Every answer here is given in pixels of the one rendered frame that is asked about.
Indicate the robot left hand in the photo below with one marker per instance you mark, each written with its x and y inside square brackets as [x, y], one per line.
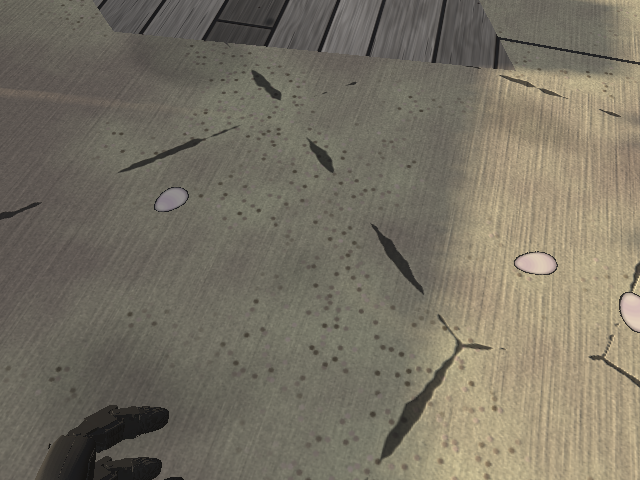
[72, 457]

